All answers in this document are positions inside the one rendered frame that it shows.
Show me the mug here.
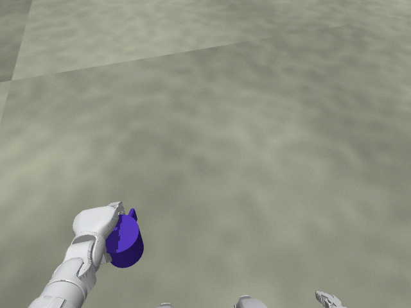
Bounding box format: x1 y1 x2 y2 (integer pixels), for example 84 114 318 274
105 209 144 268

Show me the left robot arm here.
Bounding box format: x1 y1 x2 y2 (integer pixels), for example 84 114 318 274
28 232 106 308

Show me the right robot hand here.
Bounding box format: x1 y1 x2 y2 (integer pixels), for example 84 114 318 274
315 291 347 308

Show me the left robot hand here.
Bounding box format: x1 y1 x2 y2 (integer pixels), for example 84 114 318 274
73 201 125 264

